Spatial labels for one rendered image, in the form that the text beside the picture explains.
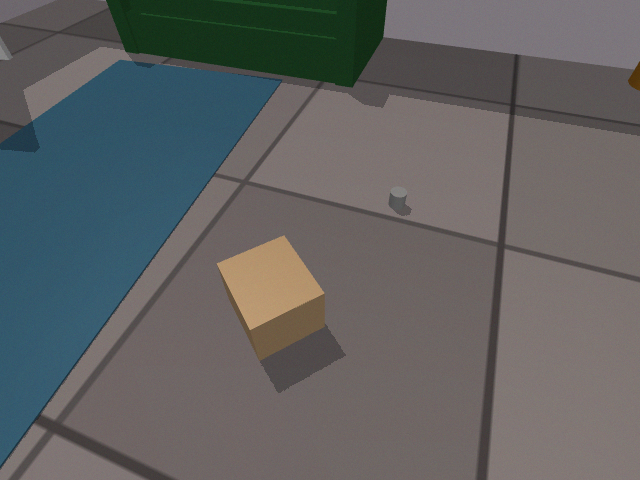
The sofa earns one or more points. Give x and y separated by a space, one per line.
323 40

